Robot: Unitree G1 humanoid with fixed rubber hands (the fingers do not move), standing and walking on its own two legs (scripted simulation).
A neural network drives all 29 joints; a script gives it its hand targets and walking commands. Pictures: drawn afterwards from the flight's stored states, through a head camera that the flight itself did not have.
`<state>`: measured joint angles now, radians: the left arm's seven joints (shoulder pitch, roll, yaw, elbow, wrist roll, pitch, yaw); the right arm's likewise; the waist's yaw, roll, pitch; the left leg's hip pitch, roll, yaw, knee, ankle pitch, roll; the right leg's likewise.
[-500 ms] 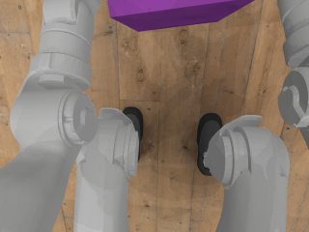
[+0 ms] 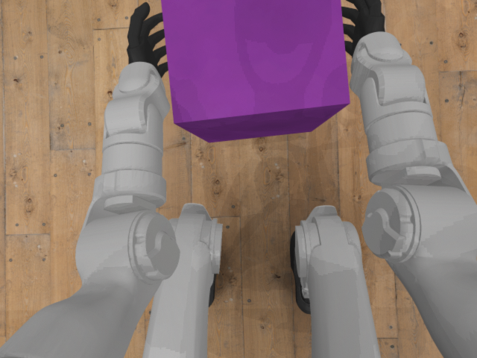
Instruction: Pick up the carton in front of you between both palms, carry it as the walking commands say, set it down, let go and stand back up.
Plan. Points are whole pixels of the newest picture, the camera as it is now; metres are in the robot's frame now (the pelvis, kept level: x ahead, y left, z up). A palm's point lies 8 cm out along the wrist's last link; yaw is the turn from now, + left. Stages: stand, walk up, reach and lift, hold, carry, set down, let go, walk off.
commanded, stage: reach and lift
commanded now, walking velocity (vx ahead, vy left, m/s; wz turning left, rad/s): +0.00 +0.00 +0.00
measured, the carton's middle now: (253, 66) +0.55 +0.00 -0.15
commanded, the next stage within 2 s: none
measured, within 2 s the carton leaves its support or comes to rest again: neither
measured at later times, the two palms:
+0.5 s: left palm (87, 45) +0.49 +0.15 +0.06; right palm (426, 15) +0.50 -0.14 +0.06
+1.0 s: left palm out of the picture +0.44 +0.15 +0.22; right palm out of the picture +0.44 -0.15 +0.22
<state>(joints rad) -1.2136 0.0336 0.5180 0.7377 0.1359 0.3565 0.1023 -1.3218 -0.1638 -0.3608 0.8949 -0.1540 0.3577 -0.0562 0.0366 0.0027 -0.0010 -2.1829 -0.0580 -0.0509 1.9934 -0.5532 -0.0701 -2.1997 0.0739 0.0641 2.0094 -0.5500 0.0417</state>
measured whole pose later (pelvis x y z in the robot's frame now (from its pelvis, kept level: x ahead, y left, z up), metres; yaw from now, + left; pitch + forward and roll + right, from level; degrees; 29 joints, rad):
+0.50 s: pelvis +0.01 +0.00 +0.11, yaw -1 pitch +42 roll +1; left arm -0.99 -0.06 0.51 0.55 0.23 0.46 0.05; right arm -1.05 -0.02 -0.44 0.66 -0.25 0.45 -0.02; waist 0.03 0.00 -0.17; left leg -1.89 -0.05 -0.06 1.63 -0.48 -0.05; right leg -1.90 0.06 0.07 1.64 -0.48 0.04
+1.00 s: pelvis +0.05 +0.00 +0.24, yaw -1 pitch +28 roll +0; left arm -0.62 -0.13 0.44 0.53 0.26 0.41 0.01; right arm -0.65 0.11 -0.41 0.58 -0.26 0.40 -0.02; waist 0.02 0.00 -0.21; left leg -1.22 -0.03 -0.07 1.15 -0.41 -0.04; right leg -1.23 0.04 0.06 1.15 -0.41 0.02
